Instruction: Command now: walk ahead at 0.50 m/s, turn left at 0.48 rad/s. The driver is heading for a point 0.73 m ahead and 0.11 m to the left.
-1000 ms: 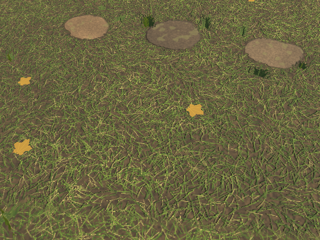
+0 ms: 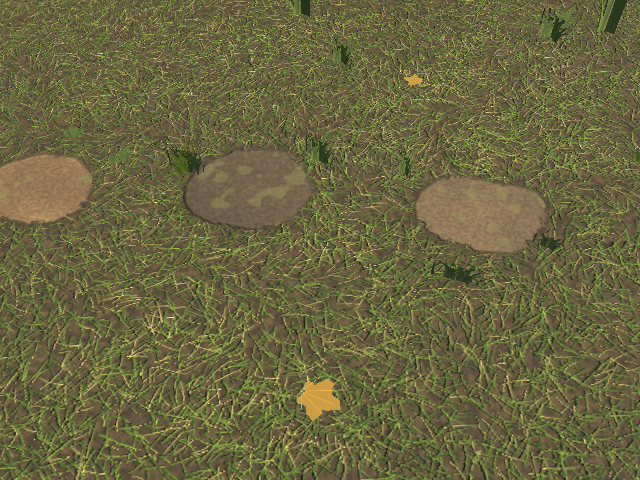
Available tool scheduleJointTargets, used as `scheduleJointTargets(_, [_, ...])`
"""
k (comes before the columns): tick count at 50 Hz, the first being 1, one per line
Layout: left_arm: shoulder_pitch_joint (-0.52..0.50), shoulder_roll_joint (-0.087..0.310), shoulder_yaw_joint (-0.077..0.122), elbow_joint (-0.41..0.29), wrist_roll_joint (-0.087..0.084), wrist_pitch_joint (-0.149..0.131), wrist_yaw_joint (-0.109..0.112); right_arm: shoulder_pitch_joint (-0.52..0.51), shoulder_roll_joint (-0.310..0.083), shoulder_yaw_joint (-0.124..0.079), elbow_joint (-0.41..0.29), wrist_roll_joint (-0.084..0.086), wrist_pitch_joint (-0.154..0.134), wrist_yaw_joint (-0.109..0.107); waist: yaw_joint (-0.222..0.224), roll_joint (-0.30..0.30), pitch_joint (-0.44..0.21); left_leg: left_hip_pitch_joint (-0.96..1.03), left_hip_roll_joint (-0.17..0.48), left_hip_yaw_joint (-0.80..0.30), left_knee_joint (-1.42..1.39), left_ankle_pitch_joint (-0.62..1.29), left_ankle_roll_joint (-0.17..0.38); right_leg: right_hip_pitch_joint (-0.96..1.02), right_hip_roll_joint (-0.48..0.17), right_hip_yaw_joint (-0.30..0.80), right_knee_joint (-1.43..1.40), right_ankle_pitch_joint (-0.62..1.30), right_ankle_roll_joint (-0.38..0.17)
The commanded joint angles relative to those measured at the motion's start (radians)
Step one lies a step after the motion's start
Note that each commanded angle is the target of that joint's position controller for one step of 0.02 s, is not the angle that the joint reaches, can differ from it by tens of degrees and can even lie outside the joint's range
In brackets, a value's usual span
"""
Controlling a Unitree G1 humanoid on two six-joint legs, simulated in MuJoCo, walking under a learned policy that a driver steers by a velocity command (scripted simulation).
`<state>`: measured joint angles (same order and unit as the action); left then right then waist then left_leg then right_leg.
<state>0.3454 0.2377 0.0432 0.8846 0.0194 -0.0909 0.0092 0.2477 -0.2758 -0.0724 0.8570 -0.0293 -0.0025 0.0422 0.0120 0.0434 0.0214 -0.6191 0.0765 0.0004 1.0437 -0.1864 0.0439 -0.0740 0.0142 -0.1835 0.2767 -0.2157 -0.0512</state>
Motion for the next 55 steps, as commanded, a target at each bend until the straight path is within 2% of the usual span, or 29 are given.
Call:
scheduleJointTargets(1, [-0.016, 0.084, 0.016, -0.039, 0.001, -0.020, 0.002, -0.062, 0.006, 0.009, -0.079, -0.002, -0.003, 0.017, -0.015, -0.121, 0.059, -0.078, 0.027, -0.003, -0.105, 0.119, -0.011, -0.016, -0.263, 0.091, -0.147, 0.280, -0.102])
scheduleJointTargets(4, [0.010, 0.114, 0.024, -0.022, 0.001, -0.019, 0.005, -0.173, 0.012, 0.022, -0.122, -0.003, -0.006, 0.031, 0.008, -0.121, 0.077, -0.011, 0.013, 0.055, -0.281, 0.189, 0.007, -0.009, -0.267, 0.022, -0.145, 0.317, -0.090])
scheduleJointTargets(8, [0.058, 0.151, 0.035, 0.007, 0.003, -0.001, 0.013, -0.236, -0.014, 0.019, -0.159, -0.011, -0.005, 0.034, 0.018, -0.111, 0.082, 0.035, -0.028, 0.118, -0.391, 0.083, 0.063, 0.116, -0.297, -0.033, -0.060, 0.517, -0.069])
scheduleJointTargets(10, [0.058, 0.182, 0.042, 0.014, 0.006, 0.014, 0.017, -0.186, -0.033, 0.009, -0.152, -0.015, -0.004, 0.025, -0.011, -0.134, 0.031, 0.132, -0.095, 0.159, -0.410, -0.032, 0.104, 0.169, -0.299, -0.067, 0.096, 0.826, -0.056])
scheduleJointTargets(11, [0.058, 0.198, 0.046, 0.015, 0.007, 0.025, 0.018, -0.104, -0.050, -0.002, -0.131, -0.015, -0.008, 0.018, -0.047, -0.135, -0.021, 0.225, -0.137, 0.166, -0.431, -0.078, 0.129, 0.173, -0.296, -0.076, 0.243, 0.913, -0.053])
scheduleJointTargets(12, [0.049, 0.204, 0.046, 0.008, 0.004, 0.035, 0.017, 0.043, -0.074, -0.018, -0.085, -0.020, -0.018, 0.007, -0.113, -0.102, -0.106, 0.418, -0.171, 0.153, -0.506, -0.050, 0.159, 0.101, -0.279, -0.094, 0.463, 0.839, -0.033])
scheduleJointTargets(13, [0.058, 0.170, 0.035, -0.021, 0.008, 0.036, 0.013, 0.195, -0.165, -0.050, -0.046, -0.030, -0.022, -0.011, -0.167, 0.002, -0.215, 0.672, -0.025, -0.067, -0.557, -0.161, 0.210, -0.110, -0.246, -0.097, 0.768, 0.510, 0.001])
scheduleJointTargets(14, [0.086, 0.058, 0.015, -0.097, 0.001, 0.029, -0.009, 0.142, -0.283, -0.074, -0.067, -0.012, -0.018, -0.021, -0.079, 0.234, -0.273, 0.926, 0.252, -0.623, -0.670, -0.158, 0.359, -0.555, -0.027, -0.016, 1.108, -0.351, 0.068])
scheduleJointTargets(15, [-0.062, 0.148, 0.030, -0.122, 0.008, 0.018, -0.011, 0.177, -0.262, -0.071, -0.074, 0.015, -0.007, -0.024, -0.145, 0.046, -0.269, 0.914, 0.257, -0.709, -0.763, -0.109, 0.351, -0.660, -0.031, 0.193, 1.154, -0.298, 0.061])
scheduleJointTargets(16, [-0.107, 0.132, 0.025, -0.141, -0.008, 0.006, -0.015, 0.123, -0.228, -0.062, -0.061, 0.017, -0.005, -0.034, -0.109, 0.016, -0.132, 0.805, 0.240, -0.545, -0.765, -0.005, 0.326, -0.699, -0.083, 0.204, 1.112, -0.183, 0.048])
scheduleJointTargets(17, [-0.088, 0.124, 0.020, -0.126, -0.008, -0.004, -0.011, 0.079, -0.172, -0.047, -0.060, 0.021, -0.010, -0.036, -0.063, -0.042, -0.057, 0.671, 0.192, -0.446, -0.772, 0.138, 0.286, -0.639, -0.118, 0.202, 1.012, -0.116, 0.044])
scheduleJointTargets(18, [-0.076, 0.121, 0.022, -0.116, 0.006, 0.005, -0.009, 0.035, -0.143, -0.039, -0.066, 0.025, -0.017, -0.039, -0.025, -0.055, -0.025, 0.581, 0.138, -0.366, -0.779, 0.233, 0.255, -0.576, -0.136, 0.208, 0.950, -0.103, 0.050])
scheduleJointTargets(20, [-0.035, 0.113, 0.021, -0.108, 0.029, 0.041, -0.013, 0.007, -0.109, -0.025, -0.074, 0.032, -0.035, -0.038, 0.016, -0.036, -0.046, 0.495, 0.085, -0.291, -0.800, 0.330, 0.242, -0.479, -0.141, 0.210, 0.887, -0.098, 0.072])
scheduleJointTargets(23, [-0.056, 0.084, 0.015, -0.111, 0.027, 0.067, -0.026, 0.053, -0.118, -0.024, -0.055, 0.029, -0.057, -0.033, 0.018, -0.029, -0.032, 0.471, 0.057, -0.227, -0.849, 0.338, 0.230, -0.502, -0.139, 0.178, 0.787, -0.019, 0.089])
scheduleJointTargets(29, [-0.242, 0.087, 0.012, -0.150, 0.007, 0.066, -0.037, 0.161, -0.106, -0.008, -0.006, 0.023, -0.075, -0.033, -0.058, 0.004, 0.025, 0.608, 0.055, -0.135, -0.899, 0.405, 0.131, -0.619, -0.137, 0.159, 0.552, 0.206, 0.058])
scheduleJointTargets(35, [-0.365, 0.075, 0.000, -0.188, 0.002, 0.056, -0.054, 0.214, -0.093, 0.008, 0.042, 0.001, -0.080, -0.056, -0.091, -0.001, 0.091, 0.741, 0.106, -0.037, -0.907, 0.507, 0.114, -0.629, -0.060, 0.139, 0.375, 0.204, -0.003])
scheduleJointTargets(37, [-0.342, 0.076, 0.000, -0.187, 0.004, 0.052, -0.054, 0.189, -0.100, 0.012, 0.050, -0.001, -0.081, -0.066, -0.063, 0.008, 0.081, 0.763, 0.117, 0.006, -0.850, 0.704, 0.095, -0.548, -0.020, 0.105, 0.319, 0.147, -0.036])
scheduleJointTargets(38, [-0.298, 0.078, 0.002, -0.174, 0.008, 0.050, -0.049, 0.172, -0.106, 0.014, 0.052, -0.003, -0.082, -0.072, -0.040, 0.020, 0.060, 0.769, 0.113, 0.031, -0.771, 0.922, 0.081, -0.477, 0.017, 0.075, 0.307, 0.105, -0.054])
scheduleJointTargets(40, [-0.080, 0.113, 0.018, -0.107, 0.015, 0.036, -0.036, 0.147, -0.133, 0.008, 0.053, -0.007, -0.075, -0.083, 0.044, 0.043, -0.055, 0.769, 0.097, 0.052, -0.462, 1.158, 0.050, -0.273, 0.086, 0.054, 0.258, 0.077, -0.089])
scheduleJointTargets(41, [0.063, 0.136, 0.029, -0.069, 0.031, 0.022, -0.030, 0.112, -0.148, 0.007, 0.040, 0.010, -0.075, -0.085, 0.122, 0.030, -0.124, 0.644, 0.068, 0.079, -0.229, 0.983, 0.032, -0.066, 0.049, 0.111, 0.164, 0.226, -0.123])
scheduleJointTargets(42, [0.161, 0.236, 0.056, -0.058, 0.039, 0.021, -0.019, 0.106, -0.109, 0.019, -0.011, 0.022, -0.086, -0.084, 0.137, -0.118, -0.240, 0.405, -0.038, 0.135, 0.142, 0.384, 0.002, 0.182, -0.201, 0.391, 0.222, 0.593, -0.204])
scheduleJointTargets(43, [0.108, 0.294, 0.071, -0.072, 0.006, 0.031, -0.021, 0.210, -0.063, 0.022, -0.033, 0.049, -0.086, -0.073, 0.035, -0.311, -0.382, 0.086, -0.227, 0.027, 0.449, -0.393, -0.036, 0.420, -0.433, 0.824, 0.196, 1.076, -0.409])
scheduleJointTargets(44, [0.053, 0.257, 0.074, -0.084, -0.039, 0.038, -0.028, 0.169, -0.105, 0.020, -0.017, 0.010, -0.076, -0.073, 0.038, -0.086, -0.347, 0.060, -0.123, -0.089, 0.453, -0.284, -0.028, 0.333, -0.379, 0.690, 0.189, 1.058, -0.383])
scheduleJointTargets(45, [-0.014, 0.205, 0.059, -0.100, -0.037, 0.044, -0.024, 0.095, -0.097, 0.023, -0.040, 0.013, -0.078, -0.068, 0.033, -0.068, -0.206, 0.025, -0.092, -0.077, 0.408, -0.232, -0.035, 0.196, -0.333, 0.588, 0.143, 0.958, -0.352])
scheduleJointTargets(46, [-0.068, 0.138, 0.041, -0.103, -0.029, 0.052, -0.019, 0.079, -0.088, 0.025, -0.039, 0.010, -0.076, -0.065, -0.004, 0.002, -0.102, 0.035, -0.056, -0.064, 0.324, -0.207, -0.039, 0.060, -0.281, 0.510, 0.089, 0.857, -0.299])
scheduleJointTargets(47, [-0.084, 0.113, 0.031, -0.103, -0.031, 0.055, -0.013, 0.065, -0.088, 0.025, -0.046, -0.002, -0.058, -0.062, -0.021, 0.004, -0.058, 0.064, -0.035, -0.060, 0.250, -0.198, -0.048, -0.026, -0.239, 0.459, 0.055, 0.811, -0.266])
scheduleJointTargets(49, [-0.081, 0.124, 0.027, -0.090, -0.019, 0.051, -0.013, 0.107, -0.059, 0.031, -0.038, -0.009, -0.018, -0.056, -0.049, -0.034, -0.060, 0.163, -0.041, -0.033, 0.163, -0.178, -0.066, -0.141, -0.195, 0.383, 0.028, 0.842, -0.238])
scheduleJointTargets(51, [-0.069, 0.151, 0.032, -0.081, -0.010, 0.043, -0.015, 0.121, -0.043, 0.034, -0.036, -0.001, -0.004, -0.055, -0.056, -0.061, -0.090, 0.181, -0.048, -0.015, 0.101, -0.140, -0.077, -0.155, -0.174, 0.337, 0.025, 0.902, -0.229])
scheduleJointTargets(55, [-0.059, 0.142, 0.024, -0.070, -0.008, 0.053, -0.011, 0.050, -0.049, 0.031, -0.046, 0.001, 0.010, -0.059, -0.033, -0.104, -0.097, 0.152, -0.029, -0.009, -0.060, -0.048, -0.081, -0.114, -0.143, 0.311, 0.023, 0.788, -0.164])
